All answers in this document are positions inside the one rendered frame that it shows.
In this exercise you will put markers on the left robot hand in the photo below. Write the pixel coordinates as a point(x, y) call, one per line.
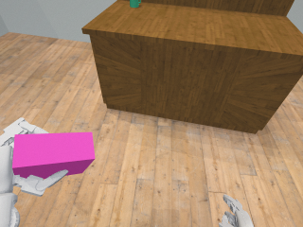
point(32, 185)

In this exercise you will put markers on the robot left forearm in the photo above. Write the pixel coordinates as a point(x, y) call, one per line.
point(9, 215)

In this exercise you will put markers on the sponge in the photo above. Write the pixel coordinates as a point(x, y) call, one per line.
point(44, 154)

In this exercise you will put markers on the table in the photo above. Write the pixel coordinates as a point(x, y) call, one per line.
point(227, 64)

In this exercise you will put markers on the right robot hand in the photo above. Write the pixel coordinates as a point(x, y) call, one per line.
point(240, 218)

